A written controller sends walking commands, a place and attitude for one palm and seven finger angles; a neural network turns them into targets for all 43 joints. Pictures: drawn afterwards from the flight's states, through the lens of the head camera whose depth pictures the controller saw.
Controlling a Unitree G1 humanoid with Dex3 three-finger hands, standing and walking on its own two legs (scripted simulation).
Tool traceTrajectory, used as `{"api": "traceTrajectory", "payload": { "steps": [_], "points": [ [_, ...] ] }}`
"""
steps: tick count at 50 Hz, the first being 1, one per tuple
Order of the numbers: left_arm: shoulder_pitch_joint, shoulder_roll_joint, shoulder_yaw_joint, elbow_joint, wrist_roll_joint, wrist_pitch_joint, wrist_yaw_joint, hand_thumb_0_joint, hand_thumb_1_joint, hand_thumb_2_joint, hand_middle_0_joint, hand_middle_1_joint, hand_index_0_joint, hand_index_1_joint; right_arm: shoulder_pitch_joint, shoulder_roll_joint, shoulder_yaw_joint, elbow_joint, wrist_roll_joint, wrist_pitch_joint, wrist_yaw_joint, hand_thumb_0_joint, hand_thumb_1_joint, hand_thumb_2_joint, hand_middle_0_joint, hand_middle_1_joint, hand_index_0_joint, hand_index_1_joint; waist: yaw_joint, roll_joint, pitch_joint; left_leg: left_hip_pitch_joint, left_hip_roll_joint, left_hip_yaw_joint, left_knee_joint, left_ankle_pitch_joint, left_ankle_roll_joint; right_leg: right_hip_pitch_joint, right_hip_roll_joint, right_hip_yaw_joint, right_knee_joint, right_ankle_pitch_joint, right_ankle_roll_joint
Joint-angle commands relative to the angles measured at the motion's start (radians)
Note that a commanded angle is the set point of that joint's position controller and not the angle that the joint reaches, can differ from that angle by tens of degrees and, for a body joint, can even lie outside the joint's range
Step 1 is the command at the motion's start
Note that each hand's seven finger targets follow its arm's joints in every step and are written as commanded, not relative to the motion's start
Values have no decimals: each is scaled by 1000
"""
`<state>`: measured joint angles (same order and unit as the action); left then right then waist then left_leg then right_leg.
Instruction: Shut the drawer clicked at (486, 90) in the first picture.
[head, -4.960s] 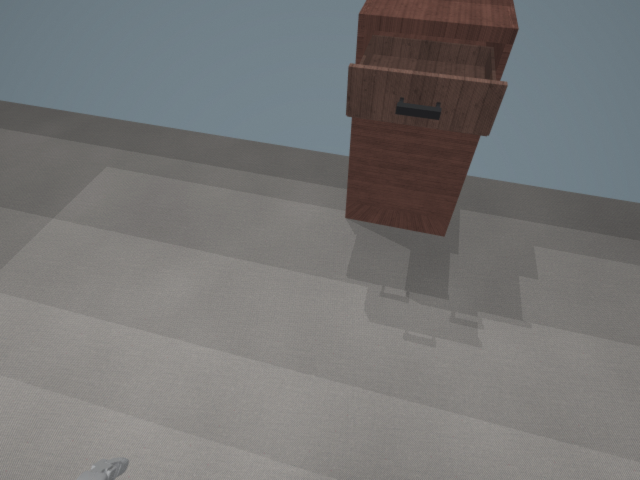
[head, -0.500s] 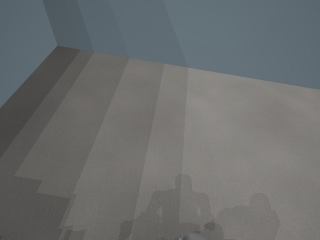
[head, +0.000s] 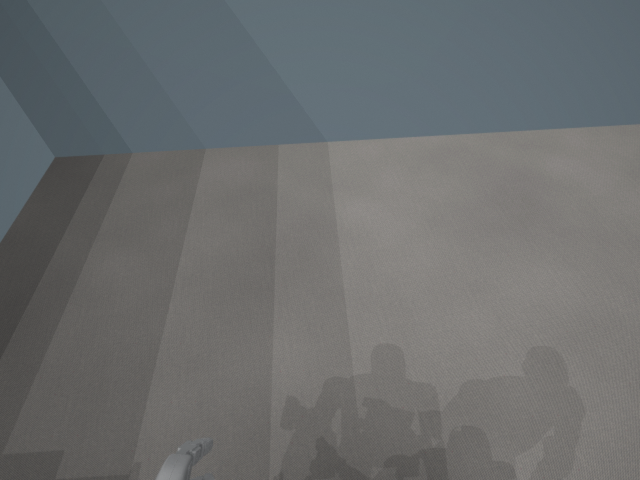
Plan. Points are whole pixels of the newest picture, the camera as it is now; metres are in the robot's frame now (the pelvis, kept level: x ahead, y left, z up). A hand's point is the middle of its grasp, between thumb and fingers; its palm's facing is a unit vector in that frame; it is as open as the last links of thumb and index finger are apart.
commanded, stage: turn to face it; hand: left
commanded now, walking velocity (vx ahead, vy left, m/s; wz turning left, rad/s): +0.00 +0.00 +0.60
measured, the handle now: out of the picture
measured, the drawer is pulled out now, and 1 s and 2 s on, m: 0.24 0.24 0.24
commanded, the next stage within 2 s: none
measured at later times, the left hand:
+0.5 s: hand out of the picture -0.04 +0.26 -0.16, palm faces +0.34 -0.90 -0.27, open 7.4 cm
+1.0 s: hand out of the picture -0.08 +0.16 -0.14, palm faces +0.59 -0.76 -0.27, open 7.3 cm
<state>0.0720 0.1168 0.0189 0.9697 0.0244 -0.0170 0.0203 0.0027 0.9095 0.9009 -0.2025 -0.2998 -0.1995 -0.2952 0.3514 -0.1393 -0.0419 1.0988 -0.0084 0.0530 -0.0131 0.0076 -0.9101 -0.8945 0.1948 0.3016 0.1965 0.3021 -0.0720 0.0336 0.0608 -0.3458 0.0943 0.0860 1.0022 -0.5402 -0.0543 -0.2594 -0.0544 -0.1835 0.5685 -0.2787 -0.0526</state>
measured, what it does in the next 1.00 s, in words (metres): steps on the spot, turning left: left foot, then right foot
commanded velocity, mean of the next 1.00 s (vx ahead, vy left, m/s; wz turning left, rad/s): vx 0.00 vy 0.00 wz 0.60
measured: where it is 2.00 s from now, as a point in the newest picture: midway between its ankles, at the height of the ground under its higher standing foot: outside the picture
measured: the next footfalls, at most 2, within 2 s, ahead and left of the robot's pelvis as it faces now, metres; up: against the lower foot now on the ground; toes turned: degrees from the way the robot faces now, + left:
left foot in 0.26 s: +0.03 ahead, +0.14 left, +0.00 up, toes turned +20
right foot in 0.72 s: +0.05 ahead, -0.11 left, +0.00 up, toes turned +22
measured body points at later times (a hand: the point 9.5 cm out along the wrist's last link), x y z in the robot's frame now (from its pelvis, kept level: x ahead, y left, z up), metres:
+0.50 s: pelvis -0.02 +0.03 +0.00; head +0.01 +0.06 +0.45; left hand -0.05 +0.31 -0.14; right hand +0.13 -0.20 -0.13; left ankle +0.00 +0.13 -0.73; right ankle +0.00 -0.12 -0.66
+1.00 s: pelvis -0.02 -0.03 +0.01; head +0.03 -0.03 +0.46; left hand -0.11 +0.20 -0.12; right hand +0.21 -0.19 -0.14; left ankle -0.11 +0.10 -0.66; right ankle +0.02 -0.12 -0.73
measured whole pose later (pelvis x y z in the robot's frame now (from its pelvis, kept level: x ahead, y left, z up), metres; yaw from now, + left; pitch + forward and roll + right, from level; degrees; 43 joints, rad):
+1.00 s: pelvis -0.02 -0.03 +0.01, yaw +36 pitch -1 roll +3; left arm 0.25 0.17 0.03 0.89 0.03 0.01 0.02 0.01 0.91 0.90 -0.21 -0.30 -0.20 -0.30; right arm 0.15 -0.26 -0.09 0.93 -0.02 0.09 0.04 0.01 -0.91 -0.89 0.19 0.30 0.20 0.30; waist 0.00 0.01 0.08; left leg -0.48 0.04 0.03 1.01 -0.40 -0.09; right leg -0.17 -0.13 -0.21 0.51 -0.32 -0.01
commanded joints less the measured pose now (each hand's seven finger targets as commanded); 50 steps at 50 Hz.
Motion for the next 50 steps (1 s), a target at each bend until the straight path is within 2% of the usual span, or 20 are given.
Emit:
{"api": "traceTrajectory", "payload": {
  "steps": [1, 4, 7, 11, 12, 13, 14, 15, 16, 19, 22, 28, 33, 34, 35, 36, 37, 39, 41, 50],
  "points": [
    [65, 191, 60, -40, -2, 6, 24, 0, 900, 900, -200, -300, -200, -300, 22, -59, -28, -67, -7, -2, 5, 0, -900, -900, 200, 300, 200, 300, 47, -169, -17, -84, 15, -17, 105, 95, -10, -25, -298, 117, -282, 304, -93],
    [70, 195, 74, -55, 4, 11, 25, 0, 900, 900, -200, -300, -200, -300, -19, -58, -35, -102, -11, -3, 17, 0, -900, -900, 200, 300, 200, 300, 56, -189, -10, -99, 17, 3, 15, 97, -8, -22, -308, 93, -286, 175, -82],
    [101, 208, 87, -65, 10, 15, 25, 0, 900, 900, -200, -300, -200, -300, -85, -57, -38, -155, -10, -14, 25, 0, -900, -900, 200, 300, 200, 300, 84, -192, -35, -90, 13, 20, -129, 78, -3, 29, -336, 83, -233, 203, -81],
    [113, 228, 95, -82, 1, 28, 16, 0, 900, 900, -200, -300, -200, -300, -60, -94, -45, -186, -14, -22, 27, 0, -900, -900, 200, 300, 200, 300, 58, -151, -88, 51, -17, 68, -373, 232, 10, 5, -318, 8, -83, 169, -17],
    [105, 209, 93, -92, -5, 36, 13, 0, 900, 900, -200, -300, -200, -300, -19, -132, -55, -188, -15, -27, 29, 0, -900, -900, 200, 300, 200, 300, 29, -25, -99, 144, 14, -3, -508, 315, 31, -80, -281, -15, 42, 63, 27],
    [115, 152, 88, -130, -13, 43, 4, 0, 900, 900, -200, -300, -200, -300, 26, -244, -78, -198, -23, -36, 25, 0, -900, -900, 200, 300, 200, 300, 9, 286, -95, 204, 246, -369, -645, 504, 141, -287, -139, -62, 273, -226, 114],
    [27, 140, 74, -181, -6, 44, 0, 0, 900, 900, -200, -300, -200, -300, 75, -314, -93, -199, -29, -37, 16, 0, -900, -900, 200, 300, 200, 300, -35, 291, -88, 175, 389, -550, -729, 592, 265, -368, -65, 35, 506, -396, 127],
    [19, 147, 78, -174, 3, 51, 2, 0, 900, 900, -200, -300, -200, -300, 46, -317, -92, -189, -25, -42, 8, 0, -900, -900, 200, 300, 200, 300, -13, 222, -119, 163, 350, -520, -737, 420, 253, -386, -66, 137, 624, -317, 115],
    [21, 151, 86, -162, 2, 49, -2, 0, 900, 900, -200, -300, -200, -300, -28, -296, -87, -212, -22, -44, 3, 0, -900, -900, 200, 300, 200, 300, 10, 207, -105, 132, 290, -471, -741, 311, 222, -414, -64, 170, 670, -220, 115],
    [114, 183, 92, -102, 3, 49, -15, 0, 900, 900, -200, -300, -200, -300, -155, -244, -63, -253, -16, -56, -1, 0, -900, -900, 200, 300, 200, 300, 64, 104, -90, 104, 165, -293, -730, 351, 173, -346, -66, 176, 639, -57, 131],
    [131, 190, 87, -97, -3, 53, -12, 0, 900, 900, -200, -300, -200, -300, -147, -262, -68, -253, -12, -51, 2, 0, -900, -900, 200, 300, 200, 300, 56, 69, -97, 132, 151, -290, -728, 374, 195, -297, -46, 167, 523, -81, 139],
    [112, 180, 79, -130, -9, 48, -4, 0, 900, 900, -200, -300, -200, -300, -124, -291, -83, -251, -16, -36, 10, 0, -900, -900, 200, 300, 200, 300, 29, 104, -119, 192, 153, -387, -698, 416, 228, -243, -8, 165, 325, -163, 138],
    [224, 183, 77, -125, -19, 34, 4, 0, 900, 900, -200, -300, -200, -300, -196, -295, -94, -281, -15, -21, 18, 0, -900, -900, 200, 300, 200, 300, 77, 141, -136, 56, 92, -418, -627, 451, 192, 4, 38, 142, 16, -78, 114],
    [272, 201, 82, -115, -17, 27, 8, 0, 900, 900, -200, -300, -200, -300, -218, -275, -92, -291, -9, -18, 21, 0, -900, -900, 200, 300, 200, 300, 105, 99, -136, -41, 49, -390, -578, 383, 151, 130, 21, 147, -141, 8, 103],
    [304, 275, 97, -120, -1, 18, 15, 0, 900, 900, -200, -300, -200, -300, -210, -212, -85, -309, 0, -13, 28, 0, -900, -900, 200, 300, 200, 300, 123, -123, -123, -228, -65, -281, -378, 204, 74, 248, -171, 338, -324, -104, 41],
    [261, 360, 104, -148, 8, 18, 17, 0, 900, 900, -200, -300, -200, -300, -217, -162, -74, -338, -7, -17, 30, 0, -900, -900, 200, 300, 200, 300, 123, -382, -72, -359, -179, -113, -108, -7, 4, 187, -426, 586, -391, -109, -69],
    [210, 328, 101, -164, -2, 16, 23, 0, 900, 900, -200, -300, -200, -300, -249, -224, -85, -336, -20, -11, 29, 0, -900, -900, 200, 300, 200, 300, 114, -320, -69, -298, -108, -172, 46, -11, 21, 60, -441, 530, -376, -36, -93],
    [104, 268, 81, -180, -3, 8, 17, 0, 900, 900, -200, -300, -200, -300, -223, -207, -83, -287, -19, -2, 40, 0, -900, -900, 200, 300, 200, 300, 54, -204, -7, -293, -75, -145, 208, 121, 7, 27, -313, 344, -298, 126, -68],
    [117, 237, 68, -178, -1, 0, 15, 0, 900, 900, -200, -300, -200, -300, -202, -185, -76, -262, -16, 0, 48, 0, -900, -900, 200, 300, 200, 300, 53, -190, -14, -281, -68, -102, 228, 182, -18, 71, -260, 216, -243, 296, -46],
    [257, 293, 81, -122, 8, 11, 13, 0, 900, 900, -200, -300, -200, -300, -342, -152, -46, -286, -8, -1, 52, 0, -900, -900, 200, 300, 200, 300, 135, -228, -47, -176, -61, 1, -124, 110, -24, 215, -306, 109, -176, 528, -63]
  ]
}}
